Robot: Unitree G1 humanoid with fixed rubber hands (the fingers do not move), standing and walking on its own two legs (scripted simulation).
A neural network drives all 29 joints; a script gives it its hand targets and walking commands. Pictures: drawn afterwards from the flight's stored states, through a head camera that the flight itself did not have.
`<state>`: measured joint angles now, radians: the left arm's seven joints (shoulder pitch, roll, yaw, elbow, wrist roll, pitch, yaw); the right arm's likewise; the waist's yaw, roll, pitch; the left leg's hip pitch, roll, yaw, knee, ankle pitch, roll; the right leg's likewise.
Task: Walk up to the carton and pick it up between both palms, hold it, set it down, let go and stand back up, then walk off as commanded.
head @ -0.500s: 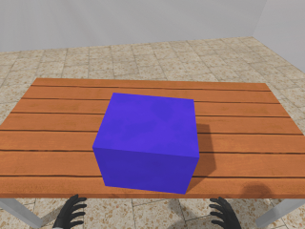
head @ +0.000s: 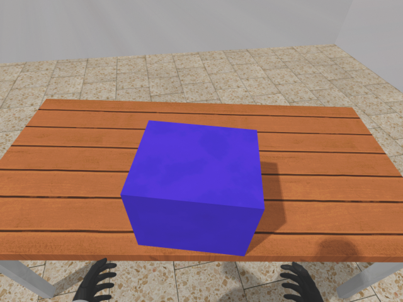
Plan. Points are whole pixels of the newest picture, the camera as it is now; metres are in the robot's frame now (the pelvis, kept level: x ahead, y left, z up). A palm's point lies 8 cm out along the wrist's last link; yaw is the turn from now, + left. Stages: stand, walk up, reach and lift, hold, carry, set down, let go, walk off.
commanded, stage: let go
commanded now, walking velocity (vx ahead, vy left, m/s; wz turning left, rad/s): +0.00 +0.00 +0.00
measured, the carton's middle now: (196, 188) +0.42 +0.02 -0.07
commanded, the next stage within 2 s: stand in 0.02 s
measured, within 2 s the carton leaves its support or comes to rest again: neither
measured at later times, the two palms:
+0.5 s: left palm out of the picture +0.06 +0.30 -0.10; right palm out of the picture +0.10 -0.29 -0.10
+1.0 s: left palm out of the picture +0.01 +0.32 -0.11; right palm out of the picture +0.04 -0.28 -0.11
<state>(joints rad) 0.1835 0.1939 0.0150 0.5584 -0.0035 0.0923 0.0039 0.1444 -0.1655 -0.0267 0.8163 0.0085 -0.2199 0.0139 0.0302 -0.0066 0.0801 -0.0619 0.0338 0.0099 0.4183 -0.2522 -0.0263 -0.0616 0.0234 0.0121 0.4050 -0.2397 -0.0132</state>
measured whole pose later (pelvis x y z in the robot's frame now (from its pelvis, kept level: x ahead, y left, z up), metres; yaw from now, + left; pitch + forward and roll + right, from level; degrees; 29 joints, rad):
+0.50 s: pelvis -0.02 +0.01 +0.00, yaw +2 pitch -4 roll +0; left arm 0.17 0.35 -0.01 0.94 0.03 -0.02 -0.01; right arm 0.15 -0.39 0.01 0.97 -0.03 -0.02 0.01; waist 0.02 0.02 0.01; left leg -0.13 0.01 -0.02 0.42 -0.21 -0.01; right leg -0.12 0.00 -0.02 0.40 -0.20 0.00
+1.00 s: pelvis -0.05 +0.01 +0.00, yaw +2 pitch -4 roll +0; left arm 0.16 0.37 -0.01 1.05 0.02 -0.01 -0.01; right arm 0.16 -0.38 0.01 1.05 -0.02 -0.01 0.01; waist 0.01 0.01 0.04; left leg -0.18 -0.01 -0.01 0.39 -0.15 0.01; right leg -0.17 -0.02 -0.01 0.40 -0.17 0.01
